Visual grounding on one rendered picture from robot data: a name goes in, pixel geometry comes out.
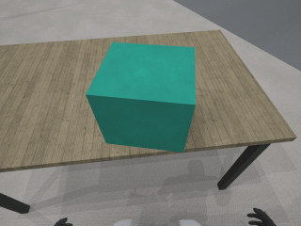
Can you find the table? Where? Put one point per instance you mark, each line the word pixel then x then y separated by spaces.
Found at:
pixel 46 119

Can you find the carton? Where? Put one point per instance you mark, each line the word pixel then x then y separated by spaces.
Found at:
pixel 144 95

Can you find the robot right hand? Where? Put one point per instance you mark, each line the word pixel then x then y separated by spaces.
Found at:
pixel 259 214

